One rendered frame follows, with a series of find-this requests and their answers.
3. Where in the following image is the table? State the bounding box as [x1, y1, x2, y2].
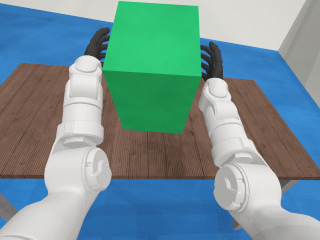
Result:
[0, 63, 320, 230]

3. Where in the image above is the robot left upper arm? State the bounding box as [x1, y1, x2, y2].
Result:
[0, 146, 112, 240]

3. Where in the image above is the carton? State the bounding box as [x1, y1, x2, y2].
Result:
[102, 1, 202, 134]

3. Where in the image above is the robot left hand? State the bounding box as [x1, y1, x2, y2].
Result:
[84, 27, 110, 67]

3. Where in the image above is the robot left forearm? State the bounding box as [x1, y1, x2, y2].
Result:
[44, 55, 104, 187]

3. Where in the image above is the robot right hand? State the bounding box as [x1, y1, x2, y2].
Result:
[200, 41, 223, 82]

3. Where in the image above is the robot right upper arm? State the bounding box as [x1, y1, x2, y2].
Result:
[213, 162, 320, 240]

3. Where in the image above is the robot right forearm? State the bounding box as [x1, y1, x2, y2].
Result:
[198, 78, 271, 169]

